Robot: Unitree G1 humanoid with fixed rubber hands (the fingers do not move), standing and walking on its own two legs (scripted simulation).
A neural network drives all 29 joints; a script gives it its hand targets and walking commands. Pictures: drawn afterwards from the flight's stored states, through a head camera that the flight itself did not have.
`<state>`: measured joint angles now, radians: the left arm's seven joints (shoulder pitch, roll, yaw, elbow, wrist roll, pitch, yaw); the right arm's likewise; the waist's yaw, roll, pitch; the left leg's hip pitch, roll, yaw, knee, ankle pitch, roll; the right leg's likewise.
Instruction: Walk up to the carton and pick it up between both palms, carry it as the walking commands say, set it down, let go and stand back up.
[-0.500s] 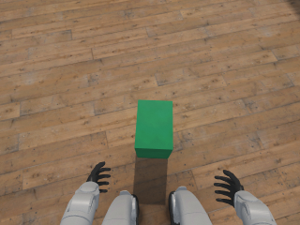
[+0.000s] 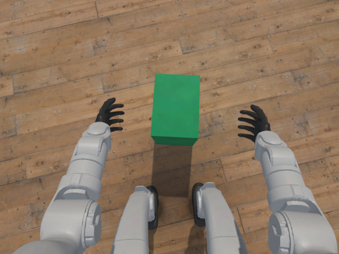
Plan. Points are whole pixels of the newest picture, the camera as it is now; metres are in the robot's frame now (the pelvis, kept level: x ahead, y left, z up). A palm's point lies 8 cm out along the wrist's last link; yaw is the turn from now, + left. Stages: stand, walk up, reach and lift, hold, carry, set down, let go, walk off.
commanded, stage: reach and lift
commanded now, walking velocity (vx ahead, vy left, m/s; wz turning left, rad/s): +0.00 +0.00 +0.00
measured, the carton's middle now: (175, 113) +0.54 -0.01 -0.55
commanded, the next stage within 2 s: none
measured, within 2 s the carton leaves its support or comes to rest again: neither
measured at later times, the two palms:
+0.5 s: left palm (107, 80) +0.52 +0.17 -0.12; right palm (250, 86) +0.48 -0.21 -0.13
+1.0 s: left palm (122, 88) +0.54 +0.16 -0.23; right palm (236, 95) +0.50 -0.21 -0.24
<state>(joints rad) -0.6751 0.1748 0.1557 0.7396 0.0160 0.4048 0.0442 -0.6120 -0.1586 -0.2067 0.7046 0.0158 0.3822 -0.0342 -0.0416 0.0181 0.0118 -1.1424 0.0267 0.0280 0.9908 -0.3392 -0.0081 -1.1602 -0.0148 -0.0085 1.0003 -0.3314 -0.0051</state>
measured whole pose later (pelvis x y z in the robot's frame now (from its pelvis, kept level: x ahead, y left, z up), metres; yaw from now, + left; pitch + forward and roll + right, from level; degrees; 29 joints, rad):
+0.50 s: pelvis -0.01 +0.00 -0.02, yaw +1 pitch +44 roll +1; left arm -1.17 0.30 0.26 0.97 0.00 0.19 0.02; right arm -1.09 -0.21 -0.32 0.86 -0.01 0.19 -0.06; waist -0.06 0.02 -0.04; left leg -1.48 0.02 0.01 1.00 -0.29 -0.01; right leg -1.49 -0.02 -0.02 1.01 -0.28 -0.01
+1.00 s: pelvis -0.01 +0.01 -0.10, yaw -1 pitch +52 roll +1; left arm -1.25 0.24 0.33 0.94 0.05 0.15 0.05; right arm -1.20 -0.21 -0.38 0.90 -0.06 0.14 -0.06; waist -0.02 0.02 -0.08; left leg -1.82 0.00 -0.01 1.34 -0.43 -0.02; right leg -1.84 0.01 0.04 1.33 -0.39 0.02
